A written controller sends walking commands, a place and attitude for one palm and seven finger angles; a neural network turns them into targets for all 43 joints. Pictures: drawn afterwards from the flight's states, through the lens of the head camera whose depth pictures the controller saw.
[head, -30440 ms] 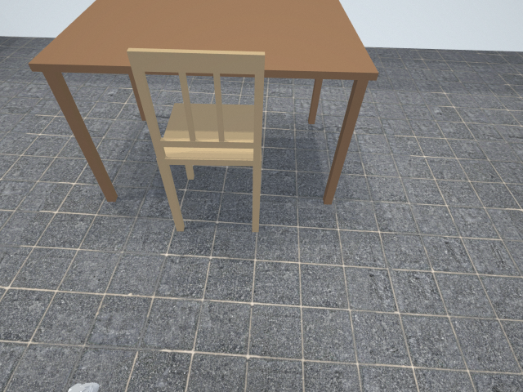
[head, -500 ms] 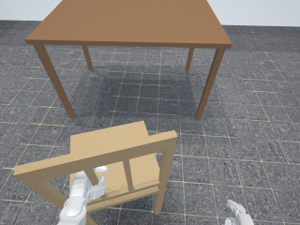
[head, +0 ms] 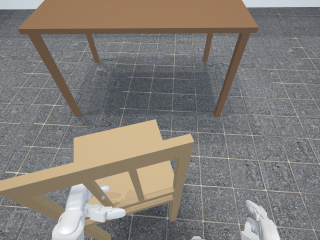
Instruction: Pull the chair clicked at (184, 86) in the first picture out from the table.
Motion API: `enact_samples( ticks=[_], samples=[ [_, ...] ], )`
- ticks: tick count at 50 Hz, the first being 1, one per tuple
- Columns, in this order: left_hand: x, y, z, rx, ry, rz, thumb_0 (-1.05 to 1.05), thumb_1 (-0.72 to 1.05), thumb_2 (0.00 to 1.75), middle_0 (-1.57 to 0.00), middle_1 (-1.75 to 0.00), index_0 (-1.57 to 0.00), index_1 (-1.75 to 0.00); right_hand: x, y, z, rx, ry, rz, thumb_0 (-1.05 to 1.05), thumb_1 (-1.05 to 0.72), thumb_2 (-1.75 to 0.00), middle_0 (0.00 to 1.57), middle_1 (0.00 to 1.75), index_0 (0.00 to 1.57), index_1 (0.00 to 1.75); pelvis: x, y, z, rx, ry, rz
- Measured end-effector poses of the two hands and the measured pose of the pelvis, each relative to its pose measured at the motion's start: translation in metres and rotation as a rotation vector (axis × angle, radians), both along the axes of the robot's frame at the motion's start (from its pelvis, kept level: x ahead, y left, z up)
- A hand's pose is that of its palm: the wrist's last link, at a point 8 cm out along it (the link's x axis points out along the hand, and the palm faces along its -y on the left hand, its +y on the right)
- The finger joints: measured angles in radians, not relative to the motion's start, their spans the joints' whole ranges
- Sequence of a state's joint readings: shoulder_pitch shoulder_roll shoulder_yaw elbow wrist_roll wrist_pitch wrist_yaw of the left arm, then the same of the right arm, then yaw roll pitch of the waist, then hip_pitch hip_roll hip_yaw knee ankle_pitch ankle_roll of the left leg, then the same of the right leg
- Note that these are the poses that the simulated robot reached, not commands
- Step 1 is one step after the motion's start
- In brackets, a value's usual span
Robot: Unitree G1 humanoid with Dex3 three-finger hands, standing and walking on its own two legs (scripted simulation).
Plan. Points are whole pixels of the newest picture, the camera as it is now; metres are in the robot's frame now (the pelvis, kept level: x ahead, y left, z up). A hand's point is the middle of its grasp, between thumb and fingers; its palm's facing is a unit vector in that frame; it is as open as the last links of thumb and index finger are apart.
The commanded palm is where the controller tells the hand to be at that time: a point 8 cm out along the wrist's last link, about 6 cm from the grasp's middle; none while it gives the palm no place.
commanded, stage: open the thumb and straighten the fingers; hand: left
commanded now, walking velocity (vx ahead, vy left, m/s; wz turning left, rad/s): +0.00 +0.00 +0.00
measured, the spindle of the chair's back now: (100, 195) +0.25 +0.17 -0.07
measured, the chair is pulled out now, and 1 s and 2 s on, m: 0.63 0.63 0.63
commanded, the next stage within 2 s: draw the fingers out of the gap in 0.34 s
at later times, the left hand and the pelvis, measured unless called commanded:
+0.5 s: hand (102, 203) +0.22 +0.16 -0.04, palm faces +0.08 -0.98 -0.17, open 17.4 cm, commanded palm +0.19 +0.21 -0.02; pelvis +0.01 +0.00 -0.02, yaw +2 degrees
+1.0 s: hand (94, 236) +0.15 +0.16 -0.04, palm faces +0.10 -0.98 -0.17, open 17.5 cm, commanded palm +0.11 +0.21 -0.02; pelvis +0.00 +0.00 -0.03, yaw +2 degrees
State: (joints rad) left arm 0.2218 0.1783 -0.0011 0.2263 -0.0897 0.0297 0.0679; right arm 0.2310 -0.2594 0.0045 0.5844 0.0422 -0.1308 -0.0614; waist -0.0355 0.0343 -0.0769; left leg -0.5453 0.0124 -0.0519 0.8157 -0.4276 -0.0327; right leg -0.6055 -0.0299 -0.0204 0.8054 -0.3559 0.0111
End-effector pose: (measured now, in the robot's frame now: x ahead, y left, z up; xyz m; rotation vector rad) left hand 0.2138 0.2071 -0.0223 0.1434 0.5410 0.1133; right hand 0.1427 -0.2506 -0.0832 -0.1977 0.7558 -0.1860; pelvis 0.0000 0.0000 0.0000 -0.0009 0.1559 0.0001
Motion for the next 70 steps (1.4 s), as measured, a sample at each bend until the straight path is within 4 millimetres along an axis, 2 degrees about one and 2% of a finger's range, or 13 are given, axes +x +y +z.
enact_samples(
  ticks=[6, 15, 22, 27, 37, 53, 67, 70],
  samples=[
    [-0.002, -0.004, 0.003, -0.002, 0.001, 0.005, 0.00, -0.46, 0.24, -0.28, -0.85, -0.30, -0.88, 0.017, 0.006, -0.004, 0.011, -0.035, 0.017, 0.01, -0.90, -0.90, 0.20, 0.30, 0.20, 0.30, 0.008, -0.001, -0.006, -0.002, 0.021, 0.010],
    [-0.006, -0.001, 0.001, 0.007, 0.011, 0.017, -0.01, -0.53, 0.21, -0.10, -0.29, -0.10, -0.30, 0.033, 0.010, -0.004, 0.005, -0.067, 0.041, 0.01, -0.90, -0.90, 0.20, 0.30, 0.20, 0.30, 0.013, -0.004, -0.013, -0.008, 0.031, 0.024],
    [-0.011, -0.001, 0.001, 0.005, 0.016, 0.009, -0.01, -0.54, 0.21, -0.03, -0.08, -0.03, -0.08, 0.031, 0.007, -0.004, -0.010, -0.072, 0.041, 0.01, -0.90, -0.90, 0.20, 0.30, 0.20, 0.30, 0.011, -0.005, -0.015, -0.012, 0.029, 0.031],
    [-0.020, 0.000, 0.000, 0.003, 0.026, 0.016, -0.01, -0.54, 0.21, -0.01, -0.03, -0.01, -0.03, 0.025, 0.004, -0.003, -0.013, -0.068, 0.022, 0.01, -0.90, -0.90, 0.20, 0.30, 0.20, 0.30, 0.010, -0.005, -0.016, -0.011, 0.030, 0.027],
    [-0.056, 0.004, 0.000, 0.010, 0.049, 0.032, -0.01, -0.54, 0.21, 0.00, 0.00, 0.00, -0.01, 0.021, 0.009, -0.005, -0.012, -0.082, 0.010, 0.01, -0.90, -0.90, 0.20, 0.30, 0.20, 0.30, 0.005, -0.002, -0.020, -0.017, 0.030, 0.032],
    [-0.093, 0.003, 0.000, -0.004, 0.068, 0.040, -0.01, -0.54, 0.21, 0.00, 0.00, 0.00, 0.00, 0.037, 0.026, -0.003, 0.007, -0.150, 0.022, 0.02, -0.90, -0.90, 0.20, 0.30, 0.20, 0.30, 0.002, 0.003, -0.028, -0.027, 0.039, 0.039],
    [-0.126, -0.005, 0.002, -0.018, 0.100, 0.048, -0.01, -0.54, 0.21, 0.00, 0.00, 0.00, 0.00, 0.048, 0.029, -0.004, 0.013, -0.168, 0.001, 0.02, -0.90, -0.90, 0.20, 0.30, 0.20, 0.30, 0.006, 0.004, -0.035, -0.030, 0.058, 0.036],
    [-0.128, -0.005, 0.009, -0.080, 0.023, 0.069, -0.01, -0.54, 0.21, 0.00, 0.00, 0.00, 0.00, 0.049, 0.029, -0.007, 0.011, -0.179, 0.002, 0.02, -0.90, -0.90, 0.20, 0.30, 0.20, 0.30, 0.005, 0.004, -0.038, -0.033, 0.066, 0.039]
  ],
)
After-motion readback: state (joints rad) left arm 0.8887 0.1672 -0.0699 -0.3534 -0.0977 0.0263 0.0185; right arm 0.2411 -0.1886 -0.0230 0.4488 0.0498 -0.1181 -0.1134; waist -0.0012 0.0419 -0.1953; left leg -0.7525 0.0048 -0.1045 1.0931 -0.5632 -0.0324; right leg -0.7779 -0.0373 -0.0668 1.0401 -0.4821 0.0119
